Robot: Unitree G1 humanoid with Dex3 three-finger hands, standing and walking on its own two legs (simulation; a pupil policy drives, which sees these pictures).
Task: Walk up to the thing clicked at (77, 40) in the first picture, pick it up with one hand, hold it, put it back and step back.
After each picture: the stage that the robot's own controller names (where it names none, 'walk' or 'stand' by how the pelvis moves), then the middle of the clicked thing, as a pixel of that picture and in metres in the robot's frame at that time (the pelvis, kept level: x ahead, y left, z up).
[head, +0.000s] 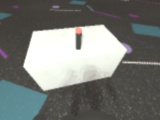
stand; (78, 39) +0.82 +0.16 -0.01
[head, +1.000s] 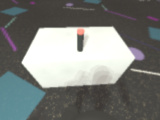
rise first; (80, 41) +0.75 +0.15 +0.00
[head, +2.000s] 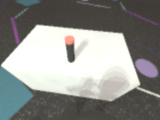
rise first; (70, 50) +0.53 +0.20 +0.02
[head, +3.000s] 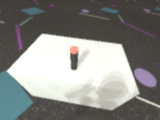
stand; (74, 59) +0.52 +0.16 -0.02
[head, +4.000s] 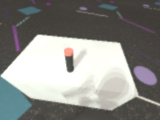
stand; (69, 61) +0.48 +0.18 -0.02
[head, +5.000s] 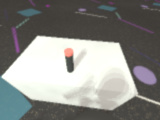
stand; (69, 61) +0.49 +0.19 -0.02
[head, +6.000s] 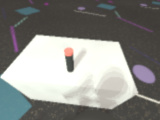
stand; (69, 61) +0.49 +0.18 -0.02
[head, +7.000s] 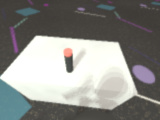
rise first; (69, 61) +0.48 +0.19 -0.02
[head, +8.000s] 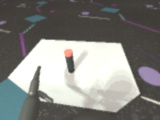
rise first; (70, 62) +0.49 +0.22 -0.01
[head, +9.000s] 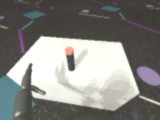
go down; (70, 60) +0.50 +0.21 -0.01
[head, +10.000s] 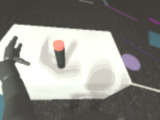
go down; (60, 56) +0.47 +0.20 +0.02
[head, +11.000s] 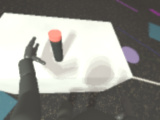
close in; (57, 48) +0.49 +0.21 +0.05
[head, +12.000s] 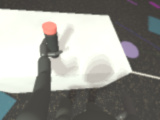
close; (52, 43) +0.51 +0.22 +0.07
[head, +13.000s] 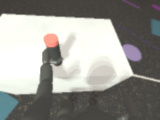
lift; (55, 52) +0.45 +0.21 +0.07
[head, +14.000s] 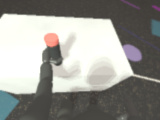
lift; (55, 52) +0.45 +0.21 +0.07
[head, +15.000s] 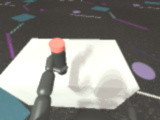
lift; (60, 60) +0.34 +0.18 +0.19
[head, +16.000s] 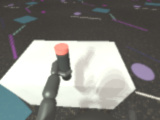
hold; (64, 64) +0.33 +0.16 +0.16
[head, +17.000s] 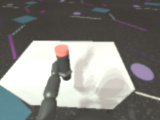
hold; (64, 65) +0.33 +0.16 +0.15
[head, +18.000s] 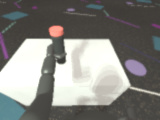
crouch; (59, 47) +0.44 +0.20 +0.19
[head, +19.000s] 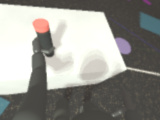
lower; (46, 41) +0.51 +0.23 +0.06
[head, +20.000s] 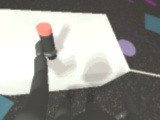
lower; (48, 44) +0.49 +0.22 +0.07
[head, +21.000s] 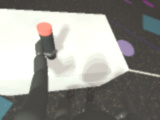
lower; (48, 44) +0.50 +0.22 +0.07
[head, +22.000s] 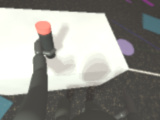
lower; (47, 43) +0.50 +0.22 +0.07
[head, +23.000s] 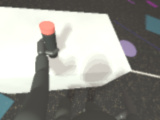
draw back; (50, 43) +0.50 +0.22 +0.08
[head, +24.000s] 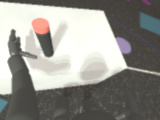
rise; (45, 41) +0.50 +0.22 +0.08
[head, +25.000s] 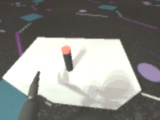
sink last; (68, 60) +0.49 +0.22 +0.02
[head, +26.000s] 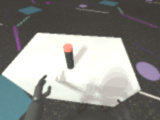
stand; (69, 58) +0.49 +0.21 +0.01
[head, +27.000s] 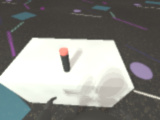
stand; (65, 61) +0.49 +0.22 +0.00
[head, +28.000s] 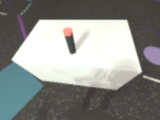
walk; (70, 42) +0.60 +0.21 +0.00
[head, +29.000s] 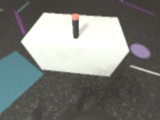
walk; (75, 27) +0.87 +0.19 +0.01
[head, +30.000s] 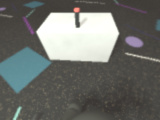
walk; (77, 18) +1.23 +0.30 +0.00
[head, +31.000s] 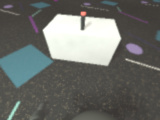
stand; (82, 21) +1.29 +0.18 -0.01
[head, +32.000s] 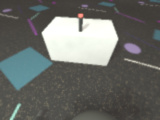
stand; (80, 23) +1.30 +0.20 -0.02
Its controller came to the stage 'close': yes
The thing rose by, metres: 0.21
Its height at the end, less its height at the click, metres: +0.00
